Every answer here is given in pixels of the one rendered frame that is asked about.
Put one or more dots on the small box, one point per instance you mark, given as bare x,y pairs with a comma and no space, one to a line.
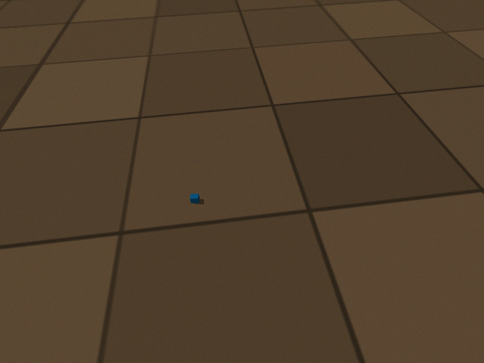
194,198

